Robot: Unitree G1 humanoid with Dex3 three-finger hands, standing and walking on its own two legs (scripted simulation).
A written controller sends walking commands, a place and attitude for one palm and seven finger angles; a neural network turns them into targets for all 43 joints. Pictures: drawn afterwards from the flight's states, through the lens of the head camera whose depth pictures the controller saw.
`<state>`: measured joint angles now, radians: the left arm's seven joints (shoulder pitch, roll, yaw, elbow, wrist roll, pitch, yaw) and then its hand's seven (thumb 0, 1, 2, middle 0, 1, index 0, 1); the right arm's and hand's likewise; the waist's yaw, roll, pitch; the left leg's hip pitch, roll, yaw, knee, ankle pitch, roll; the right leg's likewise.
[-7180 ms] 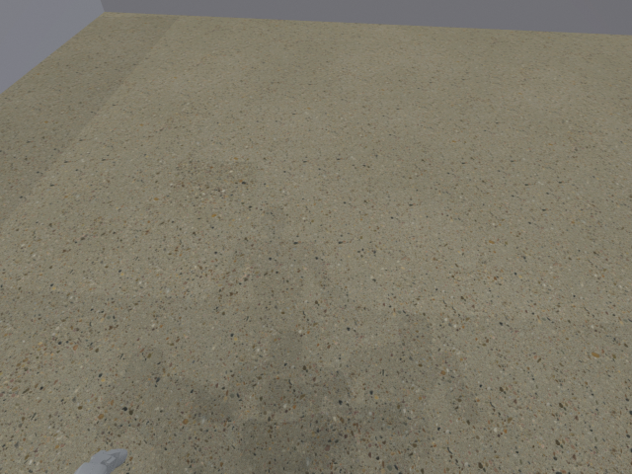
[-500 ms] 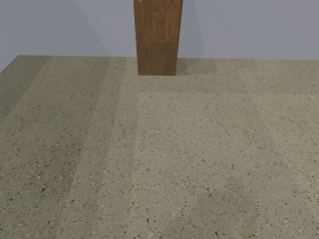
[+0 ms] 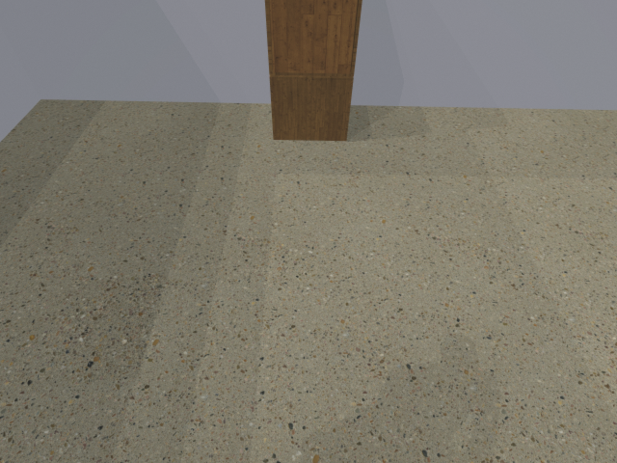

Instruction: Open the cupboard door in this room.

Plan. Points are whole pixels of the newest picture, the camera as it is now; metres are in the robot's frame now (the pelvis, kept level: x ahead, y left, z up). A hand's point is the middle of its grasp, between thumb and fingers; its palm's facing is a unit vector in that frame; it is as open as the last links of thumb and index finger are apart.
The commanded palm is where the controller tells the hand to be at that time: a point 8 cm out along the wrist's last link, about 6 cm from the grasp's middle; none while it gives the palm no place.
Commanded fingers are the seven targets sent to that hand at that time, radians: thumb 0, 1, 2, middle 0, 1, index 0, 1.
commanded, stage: stand and wait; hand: left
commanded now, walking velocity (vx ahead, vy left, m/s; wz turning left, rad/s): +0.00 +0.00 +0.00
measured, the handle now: out of the picture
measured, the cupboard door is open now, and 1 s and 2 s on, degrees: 0 0 0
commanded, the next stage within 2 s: turn or walk to find it in 0.04 s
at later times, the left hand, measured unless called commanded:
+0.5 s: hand out of the picture -0.02 +0.21 -0.20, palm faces +0.16 -0.96 -0.22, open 7.3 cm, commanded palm none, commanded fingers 0.00 0.90 0.90 -0.20 -0.30 -0.20 -0.30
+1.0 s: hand out of the picture -0.03 +0.15 -0.16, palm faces +0.26 -0.93 -0.26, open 7.3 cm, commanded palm none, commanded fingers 0.00 0.90 0.90 -0.20 -0.30 -0.20 -0.30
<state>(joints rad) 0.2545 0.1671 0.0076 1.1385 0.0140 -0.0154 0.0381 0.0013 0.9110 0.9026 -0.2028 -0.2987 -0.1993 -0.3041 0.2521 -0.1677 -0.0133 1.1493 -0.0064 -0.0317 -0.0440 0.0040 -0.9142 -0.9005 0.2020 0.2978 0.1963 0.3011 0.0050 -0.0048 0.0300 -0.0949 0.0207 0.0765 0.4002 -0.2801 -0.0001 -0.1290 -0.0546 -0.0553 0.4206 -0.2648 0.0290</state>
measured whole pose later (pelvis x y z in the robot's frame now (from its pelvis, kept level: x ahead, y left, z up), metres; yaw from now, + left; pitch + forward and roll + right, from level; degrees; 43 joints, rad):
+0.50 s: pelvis -0.04 +0.01 -0.02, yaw +8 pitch -1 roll -1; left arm 0.21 0.21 0.05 1.02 0.03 0.04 0.03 0.00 0.91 0.90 -0.21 -0.30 -0.20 -0.30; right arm 0.22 -0.18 -0.04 1.04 -0.02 0.04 0.00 0.00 -0.91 -0.90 0.20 0.30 0.20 0.30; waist 0.00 -0.03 0.09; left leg -0.31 0.00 0.02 0.66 -0.33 0.02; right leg -0.27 -0.12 -0.16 0.64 -0.34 0.04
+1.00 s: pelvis -0.04 -0.04 +0.00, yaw +14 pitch -1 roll +3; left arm 0.23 0.15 0.02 1.02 0.02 0.01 0.03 0.00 0.91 0.90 -0.20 -0.30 -0.20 -0.30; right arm 0.24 -0.20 -0.05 1.05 -0.01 0.05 -0.01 0.00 -0.91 -0.90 0.20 0.30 0.20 0.30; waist -0.01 0.03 0.01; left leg -0.36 -0.02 -0.02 0.80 -0.42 -0.02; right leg -0.18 -0.04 -0.07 0.50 -0.32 -0.04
